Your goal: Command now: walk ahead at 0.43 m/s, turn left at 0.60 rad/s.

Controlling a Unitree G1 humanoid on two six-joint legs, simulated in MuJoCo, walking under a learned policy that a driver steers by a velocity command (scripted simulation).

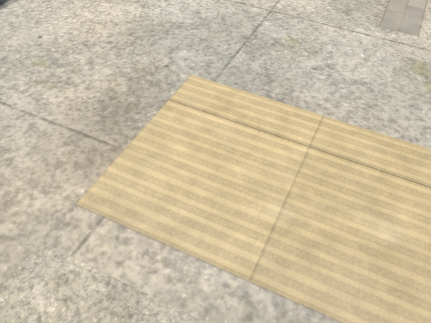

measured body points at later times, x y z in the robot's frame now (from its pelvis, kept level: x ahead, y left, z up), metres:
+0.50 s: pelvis +0.23 +0.09 +0.02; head +0.26 +0.13 +0.47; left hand +0.48 +0.22 -0.04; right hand +0.20 -0.11 -0.12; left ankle +0.12 +0.17 -0.73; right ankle +0.39 -0.01 -0.47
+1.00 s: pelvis +0.41 +0.11 +0.19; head +0.42 +0.08 +0.63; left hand +0.60 +0.33 +0.10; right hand +0.56 -0.16 +0.10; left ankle +0.54 +0.23 -0.47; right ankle +0.38 +0.03 -0.55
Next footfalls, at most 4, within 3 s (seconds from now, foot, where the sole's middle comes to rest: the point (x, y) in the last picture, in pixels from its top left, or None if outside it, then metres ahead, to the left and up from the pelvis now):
0.14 left None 0.16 0.19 -0.78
0.56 right None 0.42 0.03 -0.59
1.14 left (154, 275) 0.59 0.20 -0.59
1.64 right None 0.43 -0.01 -0.59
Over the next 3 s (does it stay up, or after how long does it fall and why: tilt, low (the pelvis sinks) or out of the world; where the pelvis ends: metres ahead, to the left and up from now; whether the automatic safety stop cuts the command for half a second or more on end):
stays up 0.47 0.13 0.19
